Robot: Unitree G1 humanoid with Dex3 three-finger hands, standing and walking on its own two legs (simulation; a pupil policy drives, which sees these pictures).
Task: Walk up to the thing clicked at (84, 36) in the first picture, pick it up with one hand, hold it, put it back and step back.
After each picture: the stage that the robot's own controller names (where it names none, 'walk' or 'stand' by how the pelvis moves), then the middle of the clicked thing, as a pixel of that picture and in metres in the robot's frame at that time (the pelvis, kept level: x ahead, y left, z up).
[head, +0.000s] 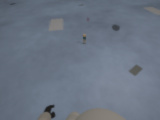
stand; (84, 39) +1.71 +0.22 -0.65
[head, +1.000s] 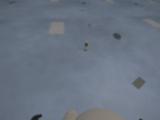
walk; (86, 45) +1.57 +0.10 -0.63
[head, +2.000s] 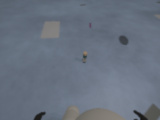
walk; (84, 57) +1.03 +0.11 -0.64
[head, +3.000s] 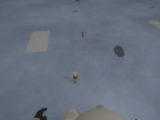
walk; (75, 77) +0.64 +0.19 -0.64
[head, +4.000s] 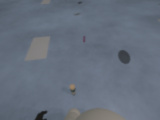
stand; (73, 90) +0.44 +0.23 -0.64
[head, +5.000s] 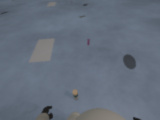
stand; (75, 95) +0.39 +0.21 -0.65
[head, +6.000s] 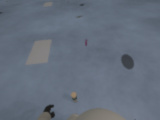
stand; (74, 97) +0.35 +0.21 -0.65
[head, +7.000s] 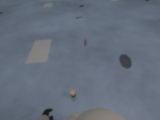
stand; (73, 95) +0.39 +0.22 -0.66
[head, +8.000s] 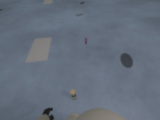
stand; (73, 94) +0.38 +0.22 -0.66
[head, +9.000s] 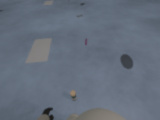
stand; (73, 95) +0.37 +0.22 -0.66
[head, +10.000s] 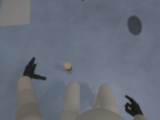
go down; (68, 68) +0.43 +0.22 -0.43
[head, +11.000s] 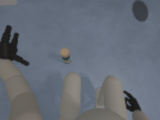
go down; (66, 57) +0.47 +0.23 -0.27
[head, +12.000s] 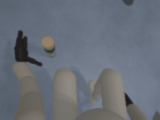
close in; (50, 48) +0.46 +0.26 -0.19
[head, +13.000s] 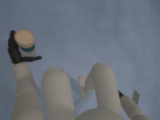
close; (27, 47) +0.45 +0.29 -0.16
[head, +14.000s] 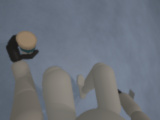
lift; (27, 47) +0.43 +0.29 -0.16
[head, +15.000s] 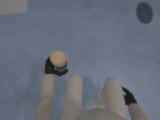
lift; (61, 65) +0.34 +0.22 -0.03
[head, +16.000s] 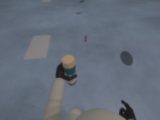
hold; (70, 72) +0.32 +0.16 +0.06
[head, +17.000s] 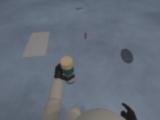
hold; (68, 72) +0.32 +0.17 +0.03
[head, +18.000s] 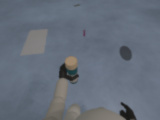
crouch; (72, 72) +0.34 +0.14 +0.01
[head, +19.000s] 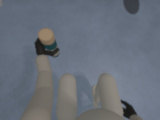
crouch; (51, 46) +0.48 +0.24 -0.05
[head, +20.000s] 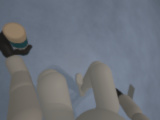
lower; (20, 43) +0.46 +0.29 -0.17
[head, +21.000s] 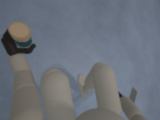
lower; (24, 41) +0.46 +0.30 -0.17
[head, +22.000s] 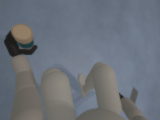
lower; (26, 43) +0.45 +0.29 -0.17
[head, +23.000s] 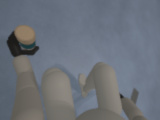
lower; (28, 43) +0.45 +0.28 -0.17
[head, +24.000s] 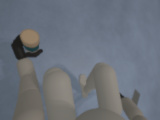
draw back; (31, 46) +0.44 +0.27 -0.17
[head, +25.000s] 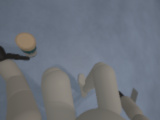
rise; (29, 48) +0.43 +0.28 -0.17
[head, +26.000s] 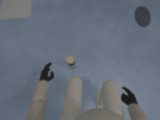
walk; (71, 63) +0.45 +0.21 -0.36
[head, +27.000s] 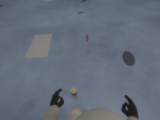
stand; (74, 93) +0.39 +0.19 -0.59
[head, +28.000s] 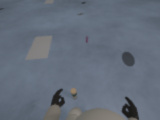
stand; (74, 94) +0.39 +0.20 -0.60
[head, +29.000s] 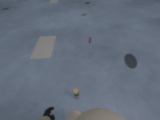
stand; (76, 93) +0.39 +0.18 -0.64
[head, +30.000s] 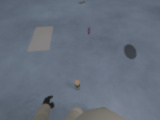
walk; (77, 85) +0.44 +0.15 -0.63
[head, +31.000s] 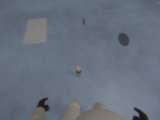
walk; (78, 71) +0.58 +0.16 -0.63
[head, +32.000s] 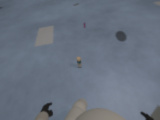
walk; (79, 62) +0.86 +0.28 -0.63
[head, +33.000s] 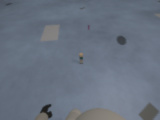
stand; (81, 58) +1.03 +0.21 -0.64
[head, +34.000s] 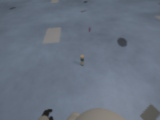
stand; (82, 60) +1.05 +0.20 -0.66
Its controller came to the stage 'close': yes
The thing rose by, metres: 0.68
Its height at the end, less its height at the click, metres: +0.00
